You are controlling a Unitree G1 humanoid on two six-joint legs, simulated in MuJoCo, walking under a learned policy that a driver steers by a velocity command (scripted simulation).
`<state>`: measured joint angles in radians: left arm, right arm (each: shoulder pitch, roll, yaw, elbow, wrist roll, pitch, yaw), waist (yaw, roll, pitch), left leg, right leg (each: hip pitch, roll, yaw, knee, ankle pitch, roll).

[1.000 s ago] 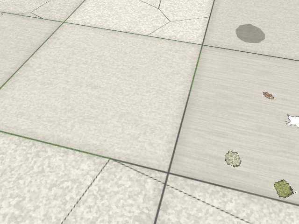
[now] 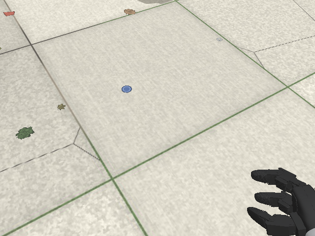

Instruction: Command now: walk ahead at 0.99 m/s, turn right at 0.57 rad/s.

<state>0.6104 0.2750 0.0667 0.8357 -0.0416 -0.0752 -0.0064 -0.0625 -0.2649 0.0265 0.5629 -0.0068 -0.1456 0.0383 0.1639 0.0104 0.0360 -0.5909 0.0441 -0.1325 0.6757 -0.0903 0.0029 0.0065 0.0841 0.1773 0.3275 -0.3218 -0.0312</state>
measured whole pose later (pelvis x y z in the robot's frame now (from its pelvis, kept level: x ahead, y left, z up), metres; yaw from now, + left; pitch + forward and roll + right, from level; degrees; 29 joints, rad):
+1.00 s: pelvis +0.86 -0.13 -0.05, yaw +2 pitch -3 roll -4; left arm 0.33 0.29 0.06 0.83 -0.01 -0.06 0.00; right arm 0.18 -0.31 -0.06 0.68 0.05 -0.02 0.06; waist -0.03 0.01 0.06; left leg -0.55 -0.01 0.12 0.77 -0.18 0.17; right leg 0.21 -0.04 -0.27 0.76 -0.38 0.03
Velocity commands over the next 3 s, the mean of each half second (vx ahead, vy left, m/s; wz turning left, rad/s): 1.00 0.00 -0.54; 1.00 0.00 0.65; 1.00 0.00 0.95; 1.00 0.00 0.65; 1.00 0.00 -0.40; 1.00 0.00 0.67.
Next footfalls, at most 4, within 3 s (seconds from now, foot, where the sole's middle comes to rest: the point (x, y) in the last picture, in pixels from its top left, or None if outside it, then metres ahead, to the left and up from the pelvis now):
0.08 left None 0.26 0.17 -0.77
0.50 right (235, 221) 0.60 -0.23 -0.77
0.98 left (209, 134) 1.06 -0.10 -0.77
1.44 right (223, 80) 1.50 -0.16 -0.77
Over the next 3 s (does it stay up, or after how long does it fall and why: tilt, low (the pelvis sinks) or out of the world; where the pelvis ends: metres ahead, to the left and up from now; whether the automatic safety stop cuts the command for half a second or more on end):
stays up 2.23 0.85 -0.02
